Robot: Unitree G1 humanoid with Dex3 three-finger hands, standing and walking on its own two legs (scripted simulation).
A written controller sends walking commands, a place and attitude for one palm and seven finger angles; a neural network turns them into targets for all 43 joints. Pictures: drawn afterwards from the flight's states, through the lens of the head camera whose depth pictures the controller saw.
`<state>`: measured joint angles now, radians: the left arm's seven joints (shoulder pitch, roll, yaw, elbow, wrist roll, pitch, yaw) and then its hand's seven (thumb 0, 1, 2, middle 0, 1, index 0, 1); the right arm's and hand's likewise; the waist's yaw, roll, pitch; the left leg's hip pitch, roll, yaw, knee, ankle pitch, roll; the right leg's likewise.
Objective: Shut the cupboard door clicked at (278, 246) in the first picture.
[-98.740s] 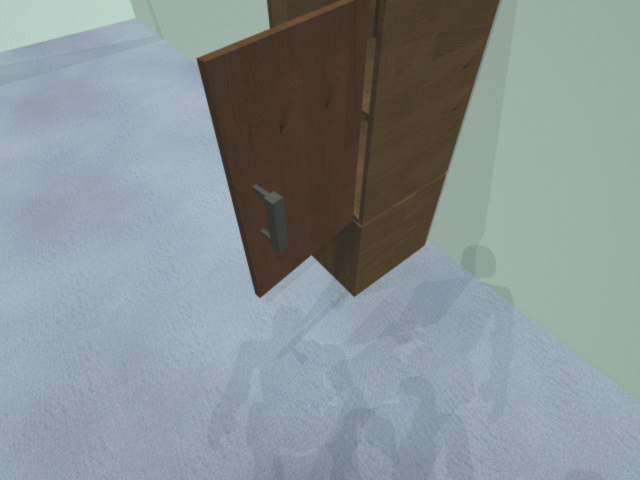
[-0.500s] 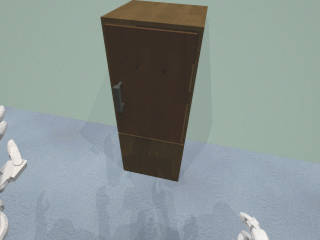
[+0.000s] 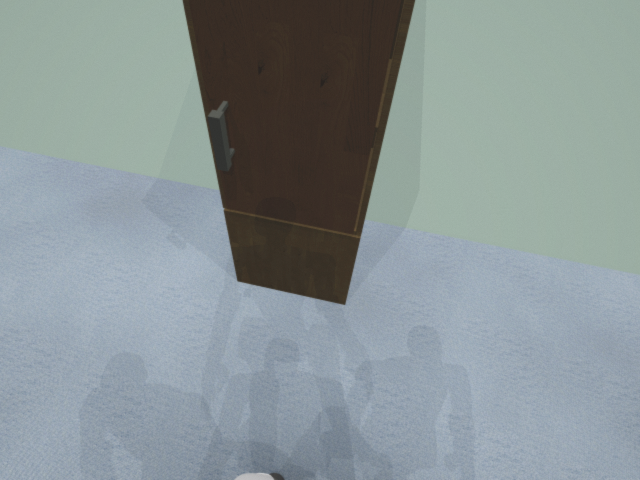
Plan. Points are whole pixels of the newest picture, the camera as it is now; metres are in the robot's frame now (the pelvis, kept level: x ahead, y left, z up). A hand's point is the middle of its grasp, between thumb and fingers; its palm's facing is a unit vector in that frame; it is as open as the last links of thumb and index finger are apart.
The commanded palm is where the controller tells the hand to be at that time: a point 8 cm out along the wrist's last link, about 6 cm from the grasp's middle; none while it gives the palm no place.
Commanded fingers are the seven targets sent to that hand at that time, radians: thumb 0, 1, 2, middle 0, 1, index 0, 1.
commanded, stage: let the arm hang, fingers relaxed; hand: left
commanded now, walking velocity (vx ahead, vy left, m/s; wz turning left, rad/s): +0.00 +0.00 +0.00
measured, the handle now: (224, 136) +0.77 +0.27 -0.07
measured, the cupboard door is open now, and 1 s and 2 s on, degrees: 0 0 0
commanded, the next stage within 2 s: look to check the result in 0.58 s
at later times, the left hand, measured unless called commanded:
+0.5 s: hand out of the picture -0.01 +0.13 -0.18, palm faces +0.02 -0.99 -0.13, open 7.4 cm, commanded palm none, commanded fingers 0.00 0.90 0.90 -0.20 -0.30 -0.20 -0.30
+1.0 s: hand out of the picture -0.01 +0.14 -0.17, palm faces +0.04 -0.98 -0.19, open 7.4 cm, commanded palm none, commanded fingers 0.00 0.90 0.90 -0.20 -0.30 -0.20 -0.30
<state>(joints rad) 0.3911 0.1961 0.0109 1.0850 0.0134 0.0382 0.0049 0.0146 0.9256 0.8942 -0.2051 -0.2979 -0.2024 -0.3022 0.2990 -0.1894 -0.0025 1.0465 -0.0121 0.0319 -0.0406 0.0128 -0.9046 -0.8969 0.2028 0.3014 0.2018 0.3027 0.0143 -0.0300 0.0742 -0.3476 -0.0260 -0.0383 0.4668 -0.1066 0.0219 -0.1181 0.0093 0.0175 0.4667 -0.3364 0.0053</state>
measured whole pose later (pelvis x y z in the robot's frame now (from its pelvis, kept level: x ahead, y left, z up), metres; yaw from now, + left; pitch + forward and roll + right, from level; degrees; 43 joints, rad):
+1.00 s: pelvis +0.03 -0.03 +0.00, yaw -1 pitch -2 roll +0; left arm 0.36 0.14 0.01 1.14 0.01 0.00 0.04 0.01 0.91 0.90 -0.20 -0.30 -0.20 -0.30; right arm 0.25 -0.15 -0.01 1.12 -0.01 0.02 -0.05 0.01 -0.92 -0.90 0.20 0.30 0.20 0.30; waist 0.00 -0.01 0.05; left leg -0.27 0.00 -0.03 0.44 -0.14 -0.02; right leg -0.04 0.03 0.03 0.42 -0.35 -0.03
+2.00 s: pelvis +0.04 -0.03 +0.00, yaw -1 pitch -2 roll +0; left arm 0.35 0.14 0.01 1.13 0.01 0.00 0.04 0.00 0.91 0.90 -0.20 -0.30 -0.20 -0.30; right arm 0.26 -0.14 0.00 1.13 -0.01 0.01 -0.05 0.01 -0.91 -0.90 0.20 0.30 0.20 0.30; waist 0.01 -0.02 0.05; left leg -0.23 0.00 -0.02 0.43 -0.16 -0.01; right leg 0.01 0.03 0.04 0.38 -0.35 -0.03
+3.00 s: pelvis +0.04 -0.03 +0.00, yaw -1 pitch -2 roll +0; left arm 0.36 0.13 0.01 1.13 0.01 -0.01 0.04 0.00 0.91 0.90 -0.20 -0.30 -0.20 -0.30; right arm 0.26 -0.14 0.00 1.13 -0.01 0.01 -0.05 0.01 -0.91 -0.90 0.20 0.30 0.20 0.30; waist 0.01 -0.02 0.05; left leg -0.23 0.01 -0.03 0.44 -0.17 -0.02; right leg 0.02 0.03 0.03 0.37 -0.35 -0.03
